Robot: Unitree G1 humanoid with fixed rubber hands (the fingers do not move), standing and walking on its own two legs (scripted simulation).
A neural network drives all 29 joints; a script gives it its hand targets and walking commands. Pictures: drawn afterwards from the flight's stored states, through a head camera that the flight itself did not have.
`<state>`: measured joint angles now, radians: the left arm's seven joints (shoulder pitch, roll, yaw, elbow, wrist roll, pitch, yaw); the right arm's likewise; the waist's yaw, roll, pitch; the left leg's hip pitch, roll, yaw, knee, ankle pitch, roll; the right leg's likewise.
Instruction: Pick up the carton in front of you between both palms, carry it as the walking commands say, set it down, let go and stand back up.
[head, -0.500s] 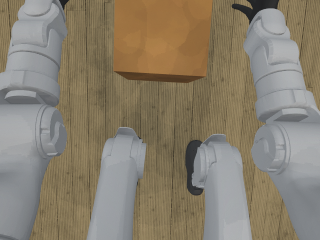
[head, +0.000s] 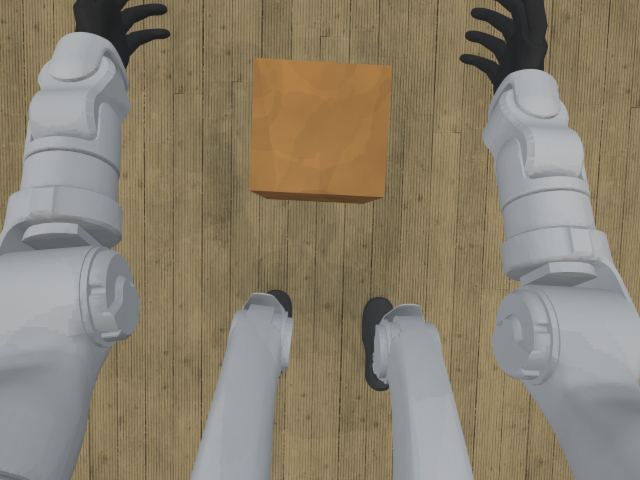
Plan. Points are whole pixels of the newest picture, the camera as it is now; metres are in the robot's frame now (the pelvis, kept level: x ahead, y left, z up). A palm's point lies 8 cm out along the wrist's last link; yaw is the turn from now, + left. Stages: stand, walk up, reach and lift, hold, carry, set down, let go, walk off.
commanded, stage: set down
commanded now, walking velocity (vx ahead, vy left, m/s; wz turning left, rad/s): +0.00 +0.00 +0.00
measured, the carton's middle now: (318, 144) +0.52 +0.05 -0.45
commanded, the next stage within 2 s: let go in 0.16 s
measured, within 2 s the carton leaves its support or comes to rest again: neither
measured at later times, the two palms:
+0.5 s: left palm (15, 91) +0.45 +0.26 +0.01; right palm (614, 136) +0.46 -0.17 +0.00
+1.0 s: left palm out of the picture +0.28 +0.23 +0.12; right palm out of the picture +0.30 -0.23 +0.12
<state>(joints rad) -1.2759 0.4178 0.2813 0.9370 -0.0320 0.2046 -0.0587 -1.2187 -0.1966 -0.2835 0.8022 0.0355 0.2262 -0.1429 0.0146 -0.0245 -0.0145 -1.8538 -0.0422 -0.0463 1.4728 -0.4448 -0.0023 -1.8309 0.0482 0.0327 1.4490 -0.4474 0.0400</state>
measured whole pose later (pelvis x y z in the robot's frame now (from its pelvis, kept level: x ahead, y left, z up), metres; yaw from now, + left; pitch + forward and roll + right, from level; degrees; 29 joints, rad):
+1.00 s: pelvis +0.09 -0.01 +0.20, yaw +2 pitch +12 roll +0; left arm 0.09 0.21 0.09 0.51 0.00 -0.02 -0.07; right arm 0.10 -0.19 -0.07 0.48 -0.01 0.00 0.03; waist 0.00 0.00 0.00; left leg -0.46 -0.02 -0.05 0.51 -0.25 -0.01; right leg -0.46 0.03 0.05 0.52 -0.26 0.00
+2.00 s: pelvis +0.12 +0.00 +0.20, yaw +1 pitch +0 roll +0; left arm 0.19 0.34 0.03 0.73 0.04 0.01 0.02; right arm 0.16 -0.33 -0.04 0.78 -0.04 0.01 -0.02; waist 0.00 -0.01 0.01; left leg -0.17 -0.03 -0.04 0.49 -0.31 0.01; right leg -0.16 0.02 0.06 0.48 -0.32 0.01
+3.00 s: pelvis +0.09 -0.01 +0.21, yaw +1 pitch -2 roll +0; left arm 0.16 0.38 0.01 0.97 0.02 -0.01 0.01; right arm 0.13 -0.38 -0.01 0.99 -0.02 -0.01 -0.01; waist 0.00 0.00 0.02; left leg -0.11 -0.02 -0.04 0.37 -0.22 0.00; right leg -0.11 0.02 0.06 0.37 -0.22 0.00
